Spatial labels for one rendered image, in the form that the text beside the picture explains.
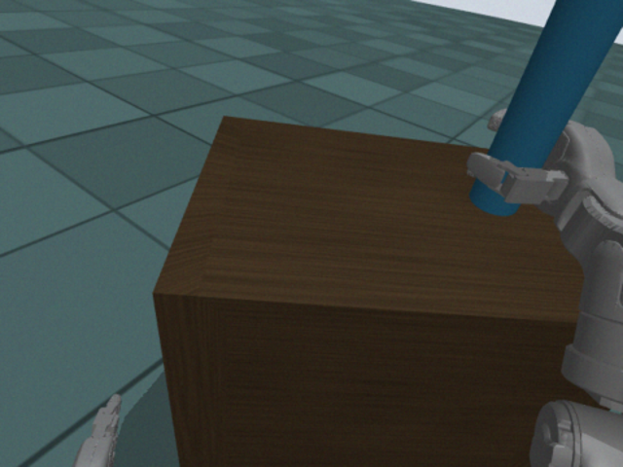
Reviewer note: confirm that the left robot hand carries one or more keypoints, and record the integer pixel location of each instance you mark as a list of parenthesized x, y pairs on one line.
[(98, 450)]

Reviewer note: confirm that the bottle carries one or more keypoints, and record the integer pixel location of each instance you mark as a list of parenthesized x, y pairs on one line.
[(571, 48)]

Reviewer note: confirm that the right robot arm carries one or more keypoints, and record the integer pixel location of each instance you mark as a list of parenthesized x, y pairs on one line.
[(568, 434)]

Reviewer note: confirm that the right robot hand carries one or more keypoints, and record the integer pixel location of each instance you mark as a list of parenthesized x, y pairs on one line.
[(580, 153)]

